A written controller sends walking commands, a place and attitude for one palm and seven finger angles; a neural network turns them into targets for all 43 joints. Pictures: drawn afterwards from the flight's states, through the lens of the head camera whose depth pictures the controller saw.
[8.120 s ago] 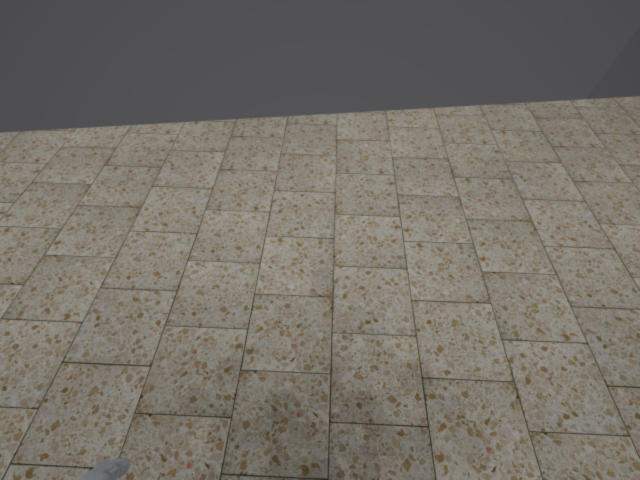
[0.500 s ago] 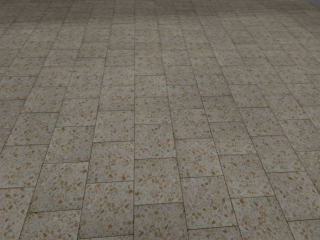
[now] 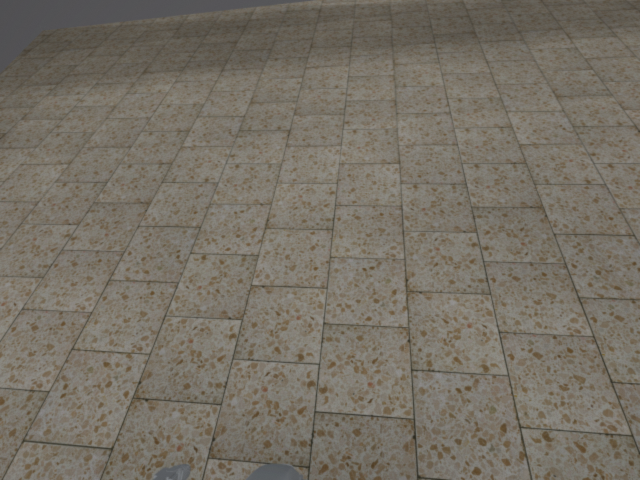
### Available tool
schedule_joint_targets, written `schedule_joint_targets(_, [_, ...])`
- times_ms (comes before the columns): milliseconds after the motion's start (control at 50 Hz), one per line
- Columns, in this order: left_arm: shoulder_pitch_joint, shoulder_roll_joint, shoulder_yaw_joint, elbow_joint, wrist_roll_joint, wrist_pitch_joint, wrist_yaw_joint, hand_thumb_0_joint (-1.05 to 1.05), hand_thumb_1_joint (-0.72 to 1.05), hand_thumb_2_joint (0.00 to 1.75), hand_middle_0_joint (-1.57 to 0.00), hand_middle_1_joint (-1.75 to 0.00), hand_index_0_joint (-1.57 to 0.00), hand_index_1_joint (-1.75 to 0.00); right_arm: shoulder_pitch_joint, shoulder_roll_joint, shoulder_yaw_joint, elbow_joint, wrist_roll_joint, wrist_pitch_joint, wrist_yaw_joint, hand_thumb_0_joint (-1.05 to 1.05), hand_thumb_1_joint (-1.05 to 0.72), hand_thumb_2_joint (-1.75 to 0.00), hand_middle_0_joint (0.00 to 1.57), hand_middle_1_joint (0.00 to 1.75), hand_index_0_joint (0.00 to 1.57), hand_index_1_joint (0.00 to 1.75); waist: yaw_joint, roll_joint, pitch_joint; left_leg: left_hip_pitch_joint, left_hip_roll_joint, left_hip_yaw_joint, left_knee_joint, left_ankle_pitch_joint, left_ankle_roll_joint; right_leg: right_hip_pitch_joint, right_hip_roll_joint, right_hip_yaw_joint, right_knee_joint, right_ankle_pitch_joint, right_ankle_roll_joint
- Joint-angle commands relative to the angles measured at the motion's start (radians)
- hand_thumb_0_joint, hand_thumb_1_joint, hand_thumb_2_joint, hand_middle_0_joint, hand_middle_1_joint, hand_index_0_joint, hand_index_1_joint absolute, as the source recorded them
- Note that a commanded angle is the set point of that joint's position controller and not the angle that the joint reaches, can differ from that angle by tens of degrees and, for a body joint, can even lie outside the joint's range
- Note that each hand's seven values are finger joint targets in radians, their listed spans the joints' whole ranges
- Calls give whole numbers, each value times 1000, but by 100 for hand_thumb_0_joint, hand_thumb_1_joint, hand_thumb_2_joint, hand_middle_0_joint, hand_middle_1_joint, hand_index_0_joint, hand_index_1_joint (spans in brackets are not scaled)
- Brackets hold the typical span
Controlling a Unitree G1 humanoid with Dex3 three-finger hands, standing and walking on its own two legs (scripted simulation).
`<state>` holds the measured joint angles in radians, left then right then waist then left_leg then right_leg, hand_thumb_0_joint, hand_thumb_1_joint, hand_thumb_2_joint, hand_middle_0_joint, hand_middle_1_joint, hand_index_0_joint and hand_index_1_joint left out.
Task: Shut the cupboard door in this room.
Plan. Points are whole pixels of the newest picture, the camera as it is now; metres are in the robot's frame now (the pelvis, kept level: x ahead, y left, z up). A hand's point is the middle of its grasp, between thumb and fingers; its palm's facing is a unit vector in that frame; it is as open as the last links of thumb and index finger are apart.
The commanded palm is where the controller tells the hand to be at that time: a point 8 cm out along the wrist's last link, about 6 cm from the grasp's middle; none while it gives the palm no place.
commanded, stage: turn or walk to find it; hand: left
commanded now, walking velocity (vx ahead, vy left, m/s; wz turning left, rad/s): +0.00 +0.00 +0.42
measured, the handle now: out of the picture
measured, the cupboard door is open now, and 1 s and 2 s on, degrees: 80 80 80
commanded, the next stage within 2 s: none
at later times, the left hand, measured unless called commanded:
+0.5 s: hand out of the picture -0.05 +0.26 -0.18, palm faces +0.27 -0.93 -0.25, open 7.4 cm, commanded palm none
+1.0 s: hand out of the picture -0.05 +0.19 -0.14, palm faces +0.42 -0.86 -0.29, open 7.4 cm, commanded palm none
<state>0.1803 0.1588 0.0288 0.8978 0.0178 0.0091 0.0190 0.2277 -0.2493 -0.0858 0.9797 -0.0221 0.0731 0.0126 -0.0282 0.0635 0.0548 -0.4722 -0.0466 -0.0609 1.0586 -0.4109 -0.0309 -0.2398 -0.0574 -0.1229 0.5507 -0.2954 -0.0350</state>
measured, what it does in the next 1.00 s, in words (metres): steps on the spot, turning left: left foot, then right foot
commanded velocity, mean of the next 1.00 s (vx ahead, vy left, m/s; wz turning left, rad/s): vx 0.00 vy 0.00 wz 0.42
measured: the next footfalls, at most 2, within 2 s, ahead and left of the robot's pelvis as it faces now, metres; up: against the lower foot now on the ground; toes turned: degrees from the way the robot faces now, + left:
left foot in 0.36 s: -0.01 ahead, +0.15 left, +0.00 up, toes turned +15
right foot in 0.82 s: +0.04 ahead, -0.08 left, +0.00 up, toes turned +17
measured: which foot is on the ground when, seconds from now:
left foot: up 0.00-0.34, down 0.36-0.82, up 0.84-1.00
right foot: down 0.00-0.36, up 0.38-0.80, down 0.82-1.00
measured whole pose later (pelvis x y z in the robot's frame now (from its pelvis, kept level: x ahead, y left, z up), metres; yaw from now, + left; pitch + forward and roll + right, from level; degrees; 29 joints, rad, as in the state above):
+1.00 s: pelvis -0.05 -0.02 +0.00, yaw +25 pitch -1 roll +2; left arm 0.21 0.15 0.03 0.92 0.01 0.02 0.02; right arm 0.26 -0.26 -0.09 0.99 -0.03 0.08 0.02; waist -0.04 0.06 0.05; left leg -0.50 -0.02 -0.06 1.16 -0.35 -0.05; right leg -0.22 -0.06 -0.14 0.50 -0.26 -0.04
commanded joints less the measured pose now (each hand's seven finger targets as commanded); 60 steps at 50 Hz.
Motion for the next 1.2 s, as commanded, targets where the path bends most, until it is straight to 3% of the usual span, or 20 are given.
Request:
schedule_joint_targets(0, [-16,181,45,-68,2,-24,18,0,90,90,-20,-30,-20,-30,30,-63,-17,-49,-3,-14,7,0,-90,-90,20,30,20,30,9,-226,-12,-73,69,10,163,73,-28,29,-246,153,-277,152,-63])
schedule_joint_targets(200, [125,249,68,17,15,-14,14,0,90,90,-20,-30,-20,-30,-88,-27,14,-66,13,-30,0,0,-90,-90,20,30,20,30,86,-269,-68,40,76,122,-252,-68,-32,177,-305,88,-167,473,-110])
schedule_joint_targets(280, [93,254,71,30,8,-4,12,0,90,90,-20,-30,-20,-30,-16,-34,17,-51,14,-46,-6,0,-90,-90,20,30,20,30,39,-252,-110,204,67,161,-522,84,-11,137,-293,28,-58,459,-55])
schedule_joint_targets(300, [85,242,70,27,-1,3,10,0,90,90,-20,-30,-20,-30,19,-62,11,-42,12,-53,-5,0,-90,-90,20,30,20,30,14,-180,-119,328,89,145,-645,215,3,42,-271,-10,18,357,-6])
schedule_joint_targets(320, [101,192,65,7,-8,11,6,0,90,90,-20,-30,-20,-30,40,-144,-6,-46,5,-64,-6,0,-90,-90,20,30,20,30,3,48,-139,456,261,-88,-725,379,72,-144,-169,-64,192,100,62])
schedule_joint_targets(340, [65,137,44,-32,-5,16,1,0,90,90,-20,-30,-20,-30,76,-224,-23,-45,3,-61,-11,0,-90,-90,20,30,20,30,-18,244,-108,472,450,-286,-744,676,184,-317,-76,-46,371,-336,108])
schedule_joint_targets(360, [-3,157,38,-38,5,32,12,0,90,90,-20,-30,-20,-30,102,-218,-21,-25,3,-60,-21,0,-90,-90,20,30,20,30,-46,212,-107,399,448,-275,-746,631,208,-290,-78,52,476,-341,101])
schedule_joint_targets(380, [-41,154,44,-33,2,32,9,0,90,90,-20,-30,-20,-30,75,-191,-16,-25,0,-61,-31,0,-90,-90,20,30,20,30,-37,178,-64,370,408,-260,-740,628,210,-327,-72,82,534,-288,101])
schedule_joint_targets(420, [-2,160,49,-1,-1,25,-4,0,90,90,-20,-30,-20,-30,-19,-151,2,-50,2,-67,-35,0,-90,-90,20,30,20,30,10,94,-48,369,324,-153,-721,664,190,-322,-68,94,572,-158,109])
schedule_joint_targets(480, [30,163,46,16,-4,23,-6,0,90,90,-20,-30,-20,-30,-27,-142,5,-61,8,-75,-34,0,-90,-90,20,30,20,30,21,63,-75,388,283,-104,-719,709,181,-287,-56,94,548,-108,122])
schedule_joint_targets(660, [-36,140,40,-38,-7,23,0,0,90,90,-20,-30,-20,-30,3,-153,-14,-70,-3,-57,-25,0,-90,-90,20,30,20,30,-6,83,-56,321,278,-236,-727,512,205,-194,-9,93,299,-155,115])
schedule_joint_targets(760, [83,146,43,-19,-11,6,5,0,90,90,-20,-30,-20,-30,-42,-147,-21,-92,2,-48,-20,0,-90,-90,20,30,20,30,53,67,-99,185,216,-254,-637,436,156,65,23,74,-60,26,95])
schedule_joint_targets(780, [119,178,51,-13,-6,-4,10,0,90,90,-20,-30,-20,-30,-37,-112,-19,-100,8,-49,-16,0,-90,-90,20,30,20,30,68,-19,-113,83,159,-214,-559,310,107,194,-37,122,-191,84,83])
schedule_joint_targets(800, [135,265,69,-15,10,-14,19,0,90,90,-20,-30,-20,-30,-19,-42,-7,-119,16,-49,-10,0,-90,-90,20,30,20,30,72,-286,-107,-114,16,-59,-354,31,29,285,-282,392,-284,34,-4])
schedule_joint_targets(820, [106,296,70,-40,4,-11,17,0,90,90,-20,-30,-20,-30,-28,-67,-16,-128,3,-40,-14,0,-90,-90,20,30,20,30,77,-356,-80,-117,-10,-17,-137,-150,7,139,-427,483,-331,22,-103])
schedule_joint_targets(840, [59,272,73,-56,-1,-11,20,0,90,90,-20,-30,-20,-30,-37,-94,-24,-116,-4,-25,-12,0,-90,-90,20,30,20,30,64,-342,-31,-92,22,-63,6,-126,14,7,-399,471,-361,-75,-116])
schedule_joint_targets(860, [9,240,65,-66,-2,-6,21,0,90,90,-20,-30,-20,-30,-25,-92,-29,-100,-3,-18,-7,0,-90,-90,20,30,20,30,31,-246,8,-88,36,-56,89,-71,15,-45,-355,412,-359,-98,-100])
schedule_joint_targets(900, [-53,188,48,-78,-2,-14,16,0,90,90,-20,-30,-20,-30,34,-65,-24,-55,-6,-9,5,0,-90,-90,20,30,20,30,-9,-190,30,-72,52,-16,173,52,-6,-63,-250,222,-319,-7,-53])
schedule_joint_targets(1020, [56,187,48,-30,0,-24,19,0,90,90,-20,-30,-20,-30,18,-61,-14,-41,-4,-9,4,0,-90,-90,20,30,20,30,36,-207,-22,-91,81,17,118,69,-46,95,-263,152,-282,133,-73])
schedule_joint_targets(1180, [141,244,64,32,15,-14,16,0,90,90,-20,-30,-20,-30,-80,-32,13,-56,13,-27,-1,0,-90,-90,20,30,20,30,87,-269,-67,41,84,107,-240,-75,-29,164,-316,117,-204,363,-116])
